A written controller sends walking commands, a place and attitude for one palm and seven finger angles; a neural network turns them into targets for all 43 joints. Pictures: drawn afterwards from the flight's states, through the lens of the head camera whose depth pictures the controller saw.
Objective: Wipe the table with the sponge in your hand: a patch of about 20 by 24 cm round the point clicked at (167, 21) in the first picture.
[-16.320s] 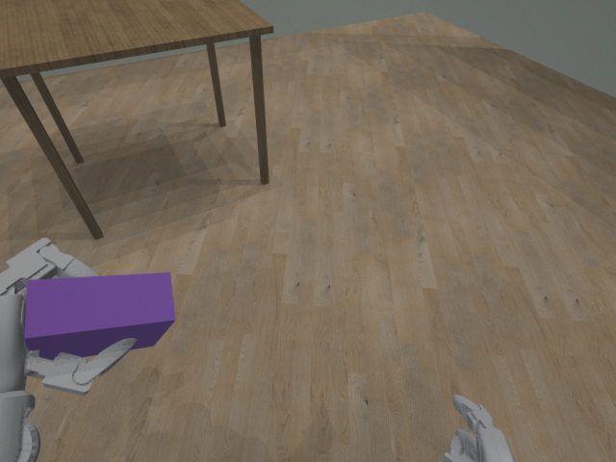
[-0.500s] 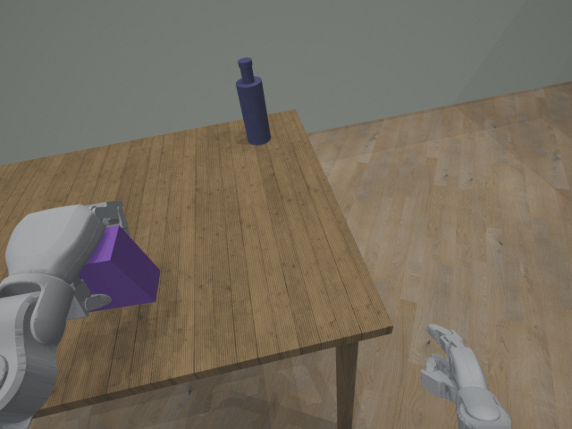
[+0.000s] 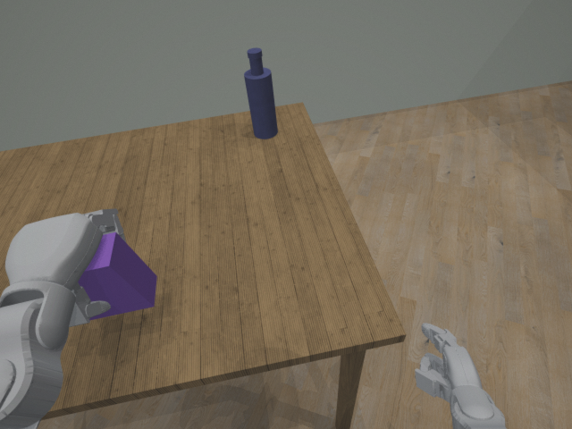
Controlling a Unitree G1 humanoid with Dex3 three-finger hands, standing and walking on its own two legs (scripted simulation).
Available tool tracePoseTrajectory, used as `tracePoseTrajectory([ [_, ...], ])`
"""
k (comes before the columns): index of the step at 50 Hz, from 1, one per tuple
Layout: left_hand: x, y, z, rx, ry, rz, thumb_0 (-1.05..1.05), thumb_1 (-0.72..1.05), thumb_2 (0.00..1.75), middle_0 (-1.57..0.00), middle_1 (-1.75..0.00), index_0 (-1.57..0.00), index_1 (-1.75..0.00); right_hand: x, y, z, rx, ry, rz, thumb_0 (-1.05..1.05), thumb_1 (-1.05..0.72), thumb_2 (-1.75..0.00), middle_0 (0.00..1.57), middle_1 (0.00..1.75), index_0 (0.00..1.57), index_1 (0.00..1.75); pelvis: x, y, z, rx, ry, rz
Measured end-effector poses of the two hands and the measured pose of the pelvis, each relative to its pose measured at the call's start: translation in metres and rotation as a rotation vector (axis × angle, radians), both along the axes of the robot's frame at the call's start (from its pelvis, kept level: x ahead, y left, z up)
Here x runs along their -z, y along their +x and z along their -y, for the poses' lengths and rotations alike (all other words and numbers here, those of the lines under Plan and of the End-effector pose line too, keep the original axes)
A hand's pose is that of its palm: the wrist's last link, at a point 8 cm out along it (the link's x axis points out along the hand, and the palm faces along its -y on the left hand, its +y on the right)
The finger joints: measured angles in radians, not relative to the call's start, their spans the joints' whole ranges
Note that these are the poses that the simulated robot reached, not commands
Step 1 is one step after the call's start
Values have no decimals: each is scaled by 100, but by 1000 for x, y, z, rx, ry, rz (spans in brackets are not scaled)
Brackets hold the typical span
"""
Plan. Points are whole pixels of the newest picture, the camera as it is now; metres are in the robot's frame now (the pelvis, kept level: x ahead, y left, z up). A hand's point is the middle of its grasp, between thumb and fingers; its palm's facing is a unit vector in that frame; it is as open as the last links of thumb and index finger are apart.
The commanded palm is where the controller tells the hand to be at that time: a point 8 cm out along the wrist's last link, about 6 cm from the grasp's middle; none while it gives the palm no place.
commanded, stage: move the sponge above the wiping area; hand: left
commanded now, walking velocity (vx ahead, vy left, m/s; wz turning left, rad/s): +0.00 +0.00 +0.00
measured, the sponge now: (101, 287) +0.23 +0.29 +0.11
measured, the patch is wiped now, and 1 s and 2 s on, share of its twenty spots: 0.00 0.00 0.00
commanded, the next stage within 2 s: lower the sponge onto the table in 1.92 s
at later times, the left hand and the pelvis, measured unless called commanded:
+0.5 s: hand (109, 274) +0.24 +0.28 +0.13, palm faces +0.03 -0.06 -1.00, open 9.3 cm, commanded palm +0.21 +0.27 +0.20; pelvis +0.00 +0.00 +0.00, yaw +0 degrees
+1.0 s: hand (117, 271) +0.25 +0.28 +0.12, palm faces +0.03 -0.06 -1.00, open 9.3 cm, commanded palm +0.22 +0.27 +0.18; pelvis +0.00 -0.01 +0.00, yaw +0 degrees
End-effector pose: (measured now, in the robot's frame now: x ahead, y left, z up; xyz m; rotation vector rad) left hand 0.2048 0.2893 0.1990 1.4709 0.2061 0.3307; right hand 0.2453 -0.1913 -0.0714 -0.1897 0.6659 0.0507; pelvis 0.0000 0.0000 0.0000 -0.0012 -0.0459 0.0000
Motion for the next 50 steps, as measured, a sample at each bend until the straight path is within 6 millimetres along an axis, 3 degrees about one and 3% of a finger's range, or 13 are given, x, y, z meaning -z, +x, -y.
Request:
tracePoseTrajectory([
  [12,4,11,15,57,12,-4,-1,-43,104,-81,-139,-82,-139,-3,3,-16,-31,28,8,1,-91,-90,20,30,21,30,-1,-3,-2,4,0,-1],
  [18,7,15,7,-9,5,-18,-1,-43,104,-81,-139,-82,-139,-1,1,-9,-24,22,-3,1,-90,-90,20,30,21,30,-1,-4,1,1,0,-3],
  [28,18,11,18,44,9,-59,-1,-43,104,-81,-139,-82,-139,0,-5,14,15,-12,-5,1,-91,-90,20,30,21,30,0,-2,6,1,-1,2],
  [34,20,15,13,22,17,-52,-1,-43,104,-81,-139,-82,-139,4,-12,22,37,-17,-23,1,-91,-90,20,30,20,30,0,-2,10,2,-1,4],
  [50,29,22,15,46,11,-65,-1,-43,104,-81,-139,-82,-139,8,-16,24,55,-11,-35,1,-91,-90,20,30,20,30,0,2,8,7,0,-2],
])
